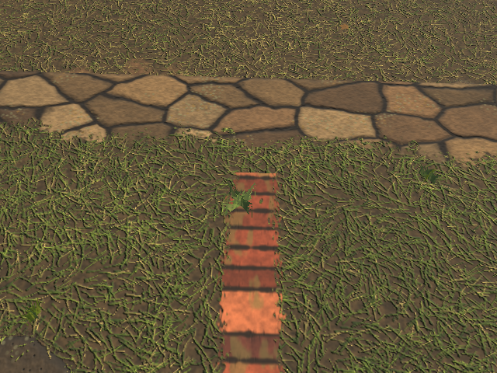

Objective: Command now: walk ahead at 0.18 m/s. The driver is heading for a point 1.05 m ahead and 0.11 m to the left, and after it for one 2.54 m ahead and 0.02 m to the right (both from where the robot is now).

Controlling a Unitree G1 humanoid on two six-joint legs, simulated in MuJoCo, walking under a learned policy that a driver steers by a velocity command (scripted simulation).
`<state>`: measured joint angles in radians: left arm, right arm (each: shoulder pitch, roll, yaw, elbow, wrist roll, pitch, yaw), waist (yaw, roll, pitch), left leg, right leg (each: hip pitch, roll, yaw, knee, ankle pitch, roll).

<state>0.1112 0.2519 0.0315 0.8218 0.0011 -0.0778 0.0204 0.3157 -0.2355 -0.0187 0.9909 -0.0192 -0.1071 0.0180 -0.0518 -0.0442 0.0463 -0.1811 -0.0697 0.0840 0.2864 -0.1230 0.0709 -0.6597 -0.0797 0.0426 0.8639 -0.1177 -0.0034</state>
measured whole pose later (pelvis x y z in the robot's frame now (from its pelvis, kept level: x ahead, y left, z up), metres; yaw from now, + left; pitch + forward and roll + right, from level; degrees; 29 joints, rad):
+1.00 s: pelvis +0.17 -0.06 -0.01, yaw +0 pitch +1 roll +0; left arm 0.10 0.24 0.07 0.97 -0.04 -0.08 -0.03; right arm 0.48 -0.23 -0.05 1.09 0.02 -0.08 -0.02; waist -0.07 0.03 -0.01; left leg 0.08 0.06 0.03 0.27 -0.37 -0.01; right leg -0.52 -0.08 -0.05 0.73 -0.24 -0.04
